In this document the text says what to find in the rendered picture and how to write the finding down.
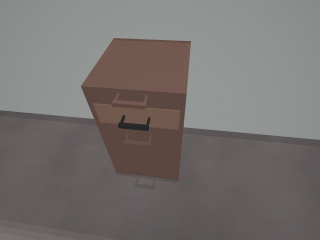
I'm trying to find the cabinet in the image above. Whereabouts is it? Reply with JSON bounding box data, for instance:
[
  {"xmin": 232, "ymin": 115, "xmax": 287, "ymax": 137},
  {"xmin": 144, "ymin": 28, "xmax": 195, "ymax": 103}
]
[{"xmin": 81, "ymin": 38, "xmax": 191, "ymax": 180}]

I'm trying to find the handle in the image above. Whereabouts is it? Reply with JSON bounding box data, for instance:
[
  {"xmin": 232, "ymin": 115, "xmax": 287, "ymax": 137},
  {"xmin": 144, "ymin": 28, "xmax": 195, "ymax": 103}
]
[
  {"xmin": 123, "ymin": 140, "xmax": 151, "ymax": 148},
  {"xmin": 111, "ymin": 100, "xmax": 147, "ymax": 110},
  {"xmin": 118, "ymin": 115, "xmax": 151, "ymax": 131}
]

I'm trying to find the drawer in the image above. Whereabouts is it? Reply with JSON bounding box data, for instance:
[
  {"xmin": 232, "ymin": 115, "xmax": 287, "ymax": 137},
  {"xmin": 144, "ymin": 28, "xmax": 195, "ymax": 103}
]
[{"xmin": 93, "ymin": 103, "xmax": 180, "ymax": 130}]

